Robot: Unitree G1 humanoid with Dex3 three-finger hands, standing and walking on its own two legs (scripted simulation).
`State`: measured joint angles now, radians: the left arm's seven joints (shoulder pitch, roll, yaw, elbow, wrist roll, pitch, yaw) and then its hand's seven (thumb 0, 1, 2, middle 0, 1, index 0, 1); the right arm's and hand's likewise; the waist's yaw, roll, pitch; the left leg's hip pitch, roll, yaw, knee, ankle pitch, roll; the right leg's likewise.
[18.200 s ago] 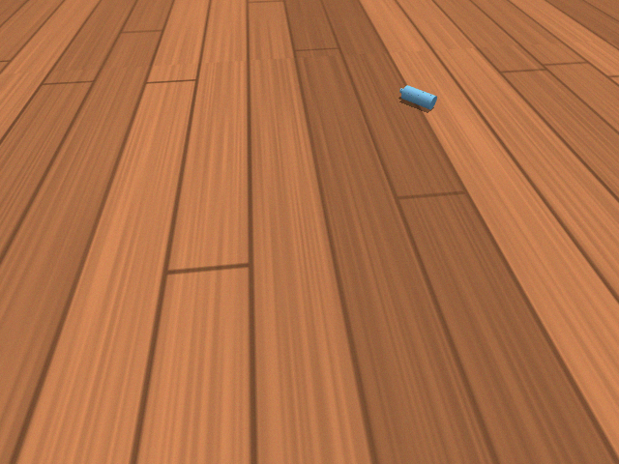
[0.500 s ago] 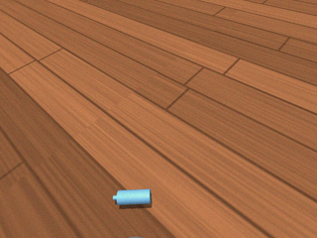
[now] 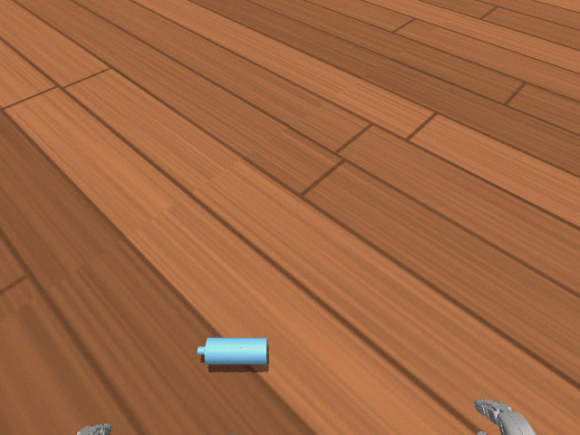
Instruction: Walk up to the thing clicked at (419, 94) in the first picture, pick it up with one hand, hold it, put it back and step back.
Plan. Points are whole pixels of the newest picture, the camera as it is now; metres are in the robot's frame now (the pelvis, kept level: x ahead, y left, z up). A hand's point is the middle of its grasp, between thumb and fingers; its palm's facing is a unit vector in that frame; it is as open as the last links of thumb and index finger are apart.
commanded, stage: walk up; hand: left
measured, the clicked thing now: (232, 350) +0.45 +0.21 -0.73
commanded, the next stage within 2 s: stand in 0.44 s
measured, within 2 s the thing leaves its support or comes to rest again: neither
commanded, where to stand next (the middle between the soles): +0.06 +0.00 m, yaw -1 degrees
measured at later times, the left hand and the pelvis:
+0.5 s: hand out of the picture +0.06 +0.26 -0.15, palm faces -0.02 -0.94 -0.34, open 7.4 cm; pelvis +0.00 +0.00 +0.01, yaw +0 degrees
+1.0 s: hand out of the picture +0.12 +0.25 -0.14, palm faces -0.03 -0.94 -0.34, open 7.4 cm; pelvis +0.04 -0.01 +0.01, yaw -1 degrees
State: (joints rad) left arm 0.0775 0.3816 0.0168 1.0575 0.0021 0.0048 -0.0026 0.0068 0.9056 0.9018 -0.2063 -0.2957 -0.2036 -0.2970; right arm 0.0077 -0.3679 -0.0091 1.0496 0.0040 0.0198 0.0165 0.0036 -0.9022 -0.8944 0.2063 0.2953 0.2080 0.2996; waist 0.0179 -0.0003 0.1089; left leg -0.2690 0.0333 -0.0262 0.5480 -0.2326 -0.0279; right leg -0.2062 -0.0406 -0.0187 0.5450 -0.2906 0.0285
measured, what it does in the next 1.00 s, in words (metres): stands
